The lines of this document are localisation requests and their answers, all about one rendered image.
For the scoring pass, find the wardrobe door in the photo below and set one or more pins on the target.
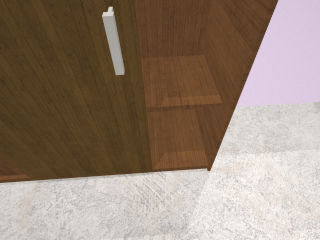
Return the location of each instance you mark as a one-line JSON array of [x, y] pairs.
[[64, 112], [8, 169]]

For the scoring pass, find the handle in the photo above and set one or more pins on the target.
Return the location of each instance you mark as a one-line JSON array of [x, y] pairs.
[[113, 41]]

